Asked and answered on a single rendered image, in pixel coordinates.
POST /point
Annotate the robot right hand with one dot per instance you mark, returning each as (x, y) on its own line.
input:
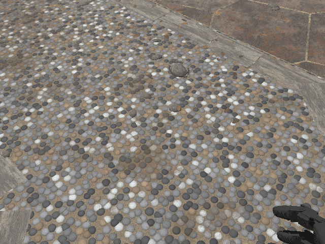
(307, 218)

